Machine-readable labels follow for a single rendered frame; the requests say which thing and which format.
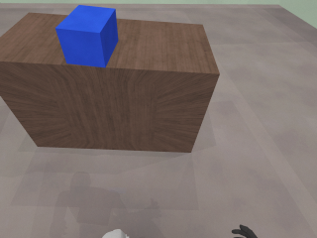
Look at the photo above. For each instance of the pedestal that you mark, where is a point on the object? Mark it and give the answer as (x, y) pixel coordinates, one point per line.
(152, 95)

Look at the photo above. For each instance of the robot right hand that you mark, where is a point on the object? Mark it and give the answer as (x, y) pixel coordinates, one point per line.
(244, 231)

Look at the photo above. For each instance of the carton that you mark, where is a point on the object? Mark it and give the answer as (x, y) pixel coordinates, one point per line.
(88, 35)

